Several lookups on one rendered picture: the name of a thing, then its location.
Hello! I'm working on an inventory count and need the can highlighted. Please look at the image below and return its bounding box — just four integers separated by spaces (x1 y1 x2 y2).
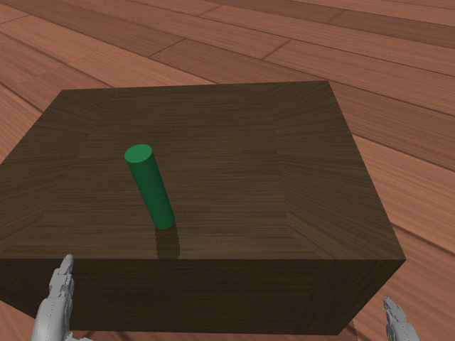
124 144 175 229

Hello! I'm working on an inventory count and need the right robot hand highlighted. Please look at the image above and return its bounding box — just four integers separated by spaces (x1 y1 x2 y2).
383 297 421 341

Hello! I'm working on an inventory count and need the left robot hand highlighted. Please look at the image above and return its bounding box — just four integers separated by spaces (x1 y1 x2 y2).
31 254 94 341

